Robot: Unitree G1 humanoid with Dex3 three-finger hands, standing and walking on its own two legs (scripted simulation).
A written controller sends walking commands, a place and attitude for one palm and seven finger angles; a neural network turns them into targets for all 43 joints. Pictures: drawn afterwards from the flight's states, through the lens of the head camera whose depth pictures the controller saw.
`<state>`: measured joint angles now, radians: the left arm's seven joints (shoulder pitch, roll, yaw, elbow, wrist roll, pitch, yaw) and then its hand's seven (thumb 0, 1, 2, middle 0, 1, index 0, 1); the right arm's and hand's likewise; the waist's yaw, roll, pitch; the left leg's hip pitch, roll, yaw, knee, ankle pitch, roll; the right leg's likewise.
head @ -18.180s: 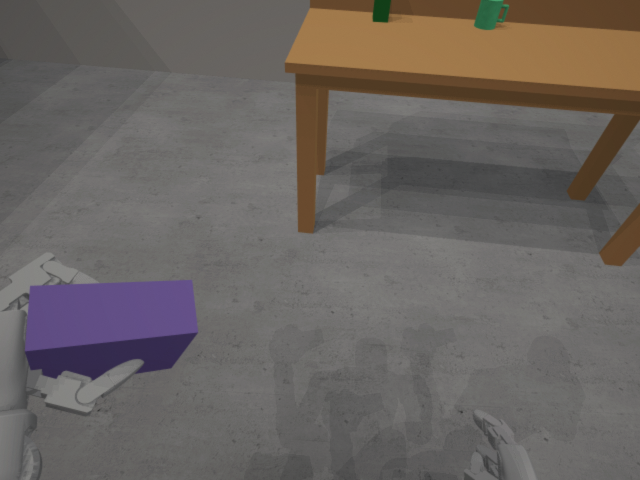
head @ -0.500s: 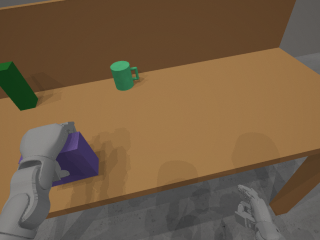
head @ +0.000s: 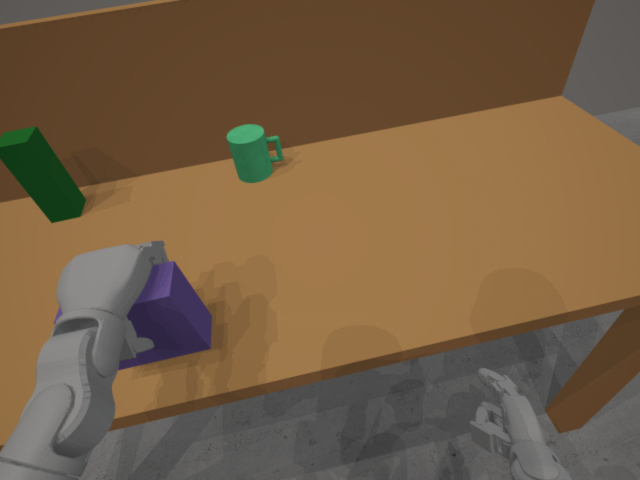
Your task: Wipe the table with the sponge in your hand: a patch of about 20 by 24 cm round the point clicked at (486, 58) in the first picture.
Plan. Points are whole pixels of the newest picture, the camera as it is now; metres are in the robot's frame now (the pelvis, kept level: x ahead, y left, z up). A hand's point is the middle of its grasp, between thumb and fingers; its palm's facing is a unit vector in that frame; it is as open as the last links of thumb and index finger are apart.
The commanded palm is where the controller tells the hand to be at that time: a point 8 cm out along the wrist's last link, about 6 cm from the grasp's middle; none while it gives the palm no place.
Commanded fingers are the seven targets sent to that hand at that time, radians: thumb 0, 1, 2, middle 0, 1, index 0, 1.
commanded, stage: move the sponge above the wiping area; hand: left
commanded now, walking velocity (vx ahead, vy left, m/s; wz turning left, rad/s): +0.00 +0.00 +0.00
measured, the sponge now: (151, 327) +0.25 +0.27 +0.07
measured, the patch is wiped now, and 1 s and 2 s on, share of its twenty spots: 0.00 0.00 0.15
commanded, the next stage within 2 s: lower the sponge onto the table in 0.20 s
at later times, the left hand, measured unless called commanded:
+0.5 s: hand (122, 308) +0.25 +0.29 +0.12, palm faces +0.01 -0.05 -1.00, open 9.6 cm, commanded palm +0.22 +0.28 +0.19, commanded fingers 0.00 0.10 1.30 -1.20 -1.60 -1.20 -1.60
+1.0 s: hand (123, 320) +0.24 +0.29 +0.11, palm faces +0.05 -0.06 -1.00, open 9.6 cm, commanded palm +0.21 +0.27 +0.17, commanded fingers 0.00 0.10 1.30 -1.20 -1.60 -1.20 -1.60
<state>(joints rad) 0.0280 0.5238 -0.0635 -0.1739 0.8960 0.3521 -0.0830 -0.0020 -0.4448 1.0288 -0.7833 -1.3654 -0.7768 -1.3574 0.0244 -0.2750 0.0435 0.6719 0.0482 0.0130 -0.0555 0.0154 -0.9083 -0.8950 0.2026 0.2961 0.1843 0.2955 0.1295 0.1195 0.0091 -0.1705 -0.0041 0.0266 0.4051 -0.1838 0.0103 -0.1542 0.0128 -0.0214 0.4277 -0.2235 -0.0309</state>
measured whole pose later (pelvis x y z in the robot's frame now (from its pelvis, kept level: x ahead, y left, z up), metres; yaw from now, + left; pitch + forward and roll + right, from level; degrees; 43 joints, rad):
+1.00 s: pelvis +0.00 +0.01 +0.00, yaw +0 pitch -3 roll +0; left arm 0.08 0.52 -0.05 -0.17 0.90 0.30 -0.03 0.00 -0.45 1.03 -0.78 -1.36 -0.78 -1.36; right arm 0.03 -0.26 0.03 0.68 0.04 0.00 -0.06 0.02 -0.91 -0.90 0.20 0.30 0.18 0.29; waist 0.14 0.10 0.01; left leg -0.17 0.00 0.03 0.42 -0.19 0.02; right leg -0.15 0.01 -0.02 0.42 -0.22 -0.03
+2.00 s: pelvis +0.01 -0.01 +0.00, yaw +0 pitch -1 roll +0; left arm -0.02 0.49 -0.06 0.06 0.95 0.28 0.01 -0.01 -0.45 1.04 -0.78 -1.37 -0.78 -1.36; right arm 0.05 -0.27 0.02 0.69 0.06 0.00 -0.07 0.02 -0.91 -0.90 0.20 0.30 0.20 0.30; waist 0.12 0.11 -0.01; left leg -0.23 0.01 0.01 0.44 -0.20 0.00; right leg -0.20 0.03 -0.03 0.45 -0.24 -0.04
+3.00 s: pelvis +0.01 +0.01 -0.01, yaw +1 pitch +6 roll -1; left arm -0.48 0.54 -0.03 0.60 1.00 0.17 0.01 0.01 -0.48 1.09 -0.79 -1.37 -0.78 -1.37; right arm 0.18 -0.28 0.00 0.70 0.09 0.07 -0.06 0.01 -0.91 -0.89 0.20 0.30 0.20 0.30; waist 0.05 0.07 -0.08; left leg -0.39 -0.01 0.00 0.52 -0.23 0.02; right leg -0.34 0.01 -0.04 0.49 -0.25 -0.02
